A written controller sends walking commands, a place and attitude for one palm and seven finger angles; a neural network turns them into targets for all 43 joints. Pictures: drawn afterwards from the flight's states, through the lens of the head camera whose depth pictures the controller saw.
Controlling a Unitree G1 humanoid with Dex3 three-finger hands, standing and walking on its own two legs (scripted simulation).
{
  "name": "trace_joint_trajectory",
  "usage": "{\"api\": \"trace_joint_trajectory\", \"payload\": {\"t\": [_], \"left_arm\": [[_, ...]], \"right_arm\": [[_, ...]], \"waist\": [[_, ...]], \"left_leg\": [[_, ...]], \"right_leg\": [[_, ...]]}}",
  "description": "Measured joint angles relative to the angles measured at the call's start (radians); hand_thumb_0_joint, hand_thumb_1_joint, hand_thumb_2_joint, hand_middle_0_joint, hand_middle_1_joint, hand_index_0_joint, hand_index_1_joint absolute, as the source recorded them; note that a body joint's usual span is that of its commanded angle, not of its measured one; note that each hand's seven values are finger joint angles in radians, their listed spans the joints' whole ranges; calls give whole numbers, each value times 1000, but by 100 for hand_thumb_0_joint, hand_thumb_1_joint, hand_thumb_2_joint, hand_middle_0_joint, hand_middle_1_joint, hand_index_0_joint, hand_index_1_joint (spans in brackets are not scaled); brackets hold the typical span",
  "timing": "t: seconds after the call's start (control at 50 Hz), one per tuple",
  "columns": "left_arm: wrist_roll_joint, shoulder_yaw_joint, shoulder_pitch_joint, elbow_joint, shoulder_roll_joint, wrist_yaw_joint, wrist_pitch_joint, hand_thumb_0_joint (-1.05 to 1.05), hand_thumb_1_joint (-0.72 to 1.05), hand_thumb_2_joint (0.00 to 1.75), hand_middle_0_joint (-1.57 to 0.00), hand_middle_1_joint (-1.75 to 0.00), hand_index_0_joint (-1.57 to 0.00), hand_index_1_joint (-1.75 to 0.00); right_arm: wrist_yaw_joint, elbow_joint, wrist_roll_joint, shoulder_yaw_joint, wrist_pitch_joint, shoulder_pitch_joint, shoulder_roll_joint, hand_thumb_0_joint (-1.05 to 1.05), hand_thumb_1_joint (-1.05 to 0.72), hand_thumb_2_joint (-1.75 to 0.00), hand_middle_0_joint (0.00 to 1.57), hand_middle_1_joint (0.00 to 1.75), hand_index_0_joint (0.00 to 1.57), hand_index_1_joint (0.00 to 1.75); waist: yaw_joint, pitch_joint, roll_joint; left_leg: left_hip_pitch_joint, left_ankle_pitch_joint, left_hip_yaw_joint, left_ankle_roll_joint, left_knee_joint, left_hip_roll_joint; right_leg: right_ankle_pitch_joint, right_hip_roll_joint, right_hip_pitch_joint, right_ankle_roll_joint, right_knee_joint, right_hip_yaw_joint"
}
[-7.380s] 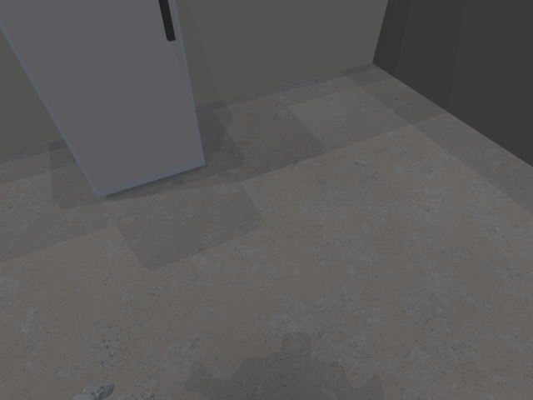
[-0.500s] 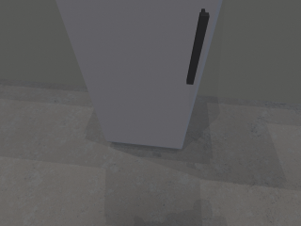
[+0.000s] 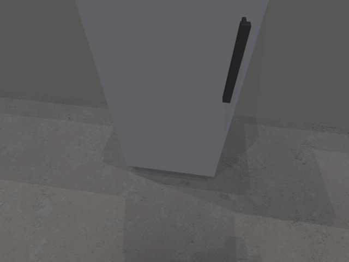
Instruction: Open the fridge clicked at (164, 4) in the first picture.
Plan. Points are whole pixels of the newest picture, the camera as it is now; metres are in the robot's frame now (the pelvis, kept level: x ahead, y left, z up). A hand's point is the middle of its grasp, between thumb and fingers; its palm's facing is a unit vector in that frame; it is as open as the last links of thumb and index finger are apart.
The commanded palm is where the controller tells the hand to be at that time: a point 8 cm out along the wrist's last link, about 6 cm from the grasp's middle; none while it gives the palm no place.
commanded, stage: shuffle to correct the standing spot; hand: right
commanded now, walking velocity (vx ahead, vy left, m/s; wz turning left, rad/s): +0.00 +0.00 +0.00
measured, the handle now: (234, 64) +0.68 -0.14 +0.10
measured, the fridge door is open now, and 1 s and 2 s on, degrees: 0 0 0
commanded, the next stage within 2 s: come to a stop and stand still in 0.84 s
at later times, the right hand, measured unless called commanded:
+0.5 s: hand out of the picture +0.01 -0.17 -0.20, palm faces +0.08 +0.99 -0.14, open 7.4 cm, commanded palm none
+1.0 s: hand (232, 257) +0.18 -0.14 -0.19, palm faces +0.18 +0.97 -0.16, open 7.3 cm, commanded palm none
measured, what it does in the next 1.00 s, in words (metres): walks ahead: left foot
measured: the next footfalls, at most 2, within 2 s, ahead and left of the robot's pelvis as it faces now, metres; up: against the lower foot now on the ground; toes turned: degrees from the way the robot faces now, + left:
left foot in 0.70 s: +0.23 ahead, +0.13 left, +0.00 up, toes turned +2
right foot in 1.02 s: +0.29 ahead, -0.09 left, +0.00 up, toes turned -16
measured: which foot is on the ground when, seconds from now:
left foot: down 0.00-0.44, up 0.46-0.68, down 0.70-1.00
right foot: down 0.00-0.70, up 0.72-1.00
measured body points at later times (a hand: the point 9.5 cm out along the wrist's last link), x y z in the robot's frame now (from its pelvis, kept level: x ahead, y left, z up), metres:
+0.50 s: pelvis +0.06 +0.00 -0.02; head +0.07 -0.02 +0.43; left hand +0.03 +0.22 -0.16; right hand +0.01 -0.22 -0.18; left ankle +0.01 +0.13 -0.71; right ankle +0.00 -0.11 -0.74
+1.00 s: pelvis +0.20 +0.03 -0.01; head +0.21 +0.01 +0.44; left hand +0.29 +0.25 -0.15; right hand +0.18 -0.19 -0.17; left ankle +0.19 +0.12 -0.74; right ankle +0.23 -0.08 -0.73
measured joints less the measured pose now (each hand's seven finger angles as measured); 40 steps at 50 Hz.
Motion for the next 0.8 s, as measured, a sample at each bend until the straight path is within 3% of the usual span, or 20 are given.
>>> {"api": "trace_joint_trajectory", "payload": {"t": [0.2, 0.38, 0.42, 0.46, 0.54, 0.6, 0.66, 0.7, 0.72, 0.8], "left_arm": [[8, 4, 30, 5, -22, 0, 0, 1, 90, 90, -20, -30, -20, -30], [17, 19, 92, -18, -16, -5, 4, 1, 90, 90, -20, -30, -20, -30], [17, 20, 93, -20, -15, -5, -3, 1, 91, 90, -20, -30, -20, -30], [20, 20, 94, -27, -18, -1, -27, 1, 91, 90, -20, -30, -20, -30], [27, 11, 111, -39, -33, 21, -65, 0, 91, 90, -20, -30, -20, -30], [27, 6, 132, -26, -41, 25, -64, 0, 90, 90, -20, -30, -20, -30], [24, 8, 147, -2, -39, 23, -49, 0, 90, 90, -20, -30, -20, -30], [17, 13, 165, 13, -35, 17, -39, 0, 90, 90, -20, -30, -20, -30], [12, 15, 166, 22, -33, 13, -32, 0, 90, 90, -20, -30, -20, -30], [12, 33, 102, 31, -4, 1, 11, 1, 90, 90, -20, -30, -20, -30]], "right_arm": [[3, 1, -5, -10, 2, 15, 2, 0, -91, -90, 20, 30, 20, 30], [14, -16, -10, -39, -8, 85, 12, 0, -91, -90, 20, 30, 20, 30], [14, -6, -9, -44, -8, 104, 11, 0, -91, -90, 20, 30, 20, 30], [17, 11, -8, -45, 0, 116, 9, 0, -91, -90, 20, 30, 20, 30], [25, 20, -9, -46, 14, 75, 2, 1, -91, -90, 20, 30, 20, 30], [33, -14, -7, -50, 6, 4, -4, 1, -91, -90, 20, 30, 20, 30], [38, -52, -3, -58, -10, -61, -19, 2, -93, -90, 20, 30, 20, 30], [41, -80, -2, -59, -35, -85, -31, 1, -93, -90, 20, 30, 20, 30], [37, -89, -3, -61, -50, -96, -35, 1, -93, -90, 20, 30, 20, 30], [15, -96, -2, -59, -57, -101, -17, 0, -92, -90, 20, 30, 20, 30]], "waist": [[6, -25, -5], [-1, -53, -14], [-3, -54, 4], [0, -54, 25], [32, -27, 17], [43, 0, -2], [44, 24, -28], [36, 30, -33], [30, 34, -32], [20, 38, -51]], "left_leg": [[-5, -37, 8, 14, 38, -6], [-18, -141, 59, 18, 142, -10], [-16, -173, 57, 13, 171, 2], [-42, -217, 46, 34, 256, 12], [-180, -298, 58, 54, 547, -22], [-237, -249, 81, 53, 488, -25], [-226, -146, 98, 60, 292, -29], [-173, -45, 104, 76, 149, -31], [-168, 19, 112, 87, 153, -26], [-113, -74, 151, 104, 182, -39]], "right_leg": [[-22, -8, -2, 7, 25, 8], [-149, -24, -72, -7, 204, 49], [-174, -18, -62, 11, 216, 41], [-190, -6, -42, 4, 208, 23], [-171, -16, 21, -3, 122, 24], [-140, -24, 69, 7, 36, 45], [-146, -35, 101, 27, 10, 66], [-194, -36, 96, 34, 80, 75], [-227, -38, 63, 23, 181, 66], [-262, -62, -142, -9, 638, 34]]}}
